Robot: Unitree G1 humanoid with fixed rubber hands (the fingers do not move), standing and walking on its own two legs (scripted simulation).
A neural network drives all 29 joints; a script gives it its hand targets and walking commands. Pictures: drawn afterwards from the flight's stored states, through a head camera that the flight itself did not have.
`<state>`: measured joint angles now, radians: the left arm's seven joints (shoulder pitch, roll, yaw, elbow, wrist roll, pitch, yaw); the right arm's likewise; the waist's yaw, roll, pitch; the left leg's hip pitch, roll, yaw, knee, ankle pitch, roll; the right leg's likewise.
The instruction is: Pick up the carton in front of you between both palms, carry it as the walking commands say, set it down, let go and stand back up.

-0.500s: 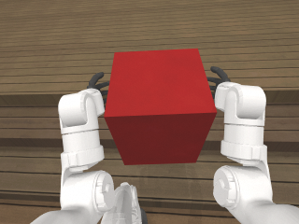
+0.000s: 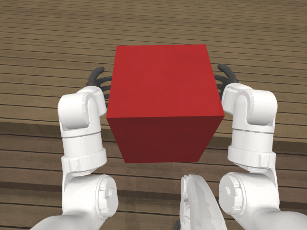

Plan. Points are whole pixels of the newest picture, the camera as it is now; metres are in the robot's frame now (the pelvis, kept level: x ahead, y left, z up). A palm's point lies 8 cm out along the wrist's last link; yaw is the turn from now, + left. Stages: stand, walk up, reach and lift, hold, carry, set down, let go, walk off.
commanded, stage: carry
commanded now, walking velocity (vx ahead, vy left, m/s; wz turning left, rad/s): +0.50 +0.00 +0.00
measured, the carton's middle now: (161, 109) +0.38 +0.00 +0.12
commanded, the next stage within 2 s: none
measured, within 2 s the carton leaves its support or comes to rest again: neither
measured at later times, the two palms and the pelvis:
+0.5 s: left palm (123, 1) +0.64 +0.10 +0.29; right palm (223, 9) +0.64 -0.20 +0.28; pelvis +0.28 -0.05 +0.10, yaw -1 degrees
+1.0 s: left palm out of the picture +0.96 +0.09 +0.36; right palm out of the picture +0.94 -0.21 +0.38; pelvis +0.58 -0.03 +0.21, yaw -1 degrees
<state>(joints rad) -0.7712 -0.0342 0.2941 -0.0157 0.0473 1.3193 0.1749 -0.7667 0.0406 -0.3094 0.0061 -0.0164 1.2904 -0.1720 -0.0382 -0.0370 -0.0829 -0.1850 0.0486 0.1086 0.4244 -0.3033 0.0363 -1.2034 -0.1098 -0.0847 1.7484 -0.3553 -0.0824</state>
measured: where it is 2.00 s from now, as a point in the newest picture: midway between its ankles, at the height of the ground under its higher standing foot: (161, 84)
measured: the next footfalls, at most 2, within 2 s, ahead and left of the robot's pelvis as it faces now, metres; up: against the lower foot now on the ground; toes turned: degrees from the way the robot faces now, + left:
right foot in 0.10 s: +0.28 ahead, -0.13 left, +0.11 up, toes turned -7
left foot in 0.66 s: +0.62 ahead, +0.06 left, +0.22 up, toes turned +6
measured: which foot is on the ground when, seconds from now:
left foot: down 0.00-0.16, up 0.18-0.64, down 0.66-1.00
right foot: up 0.00-0.08, down 0.10-0.68, up 0.70-1.00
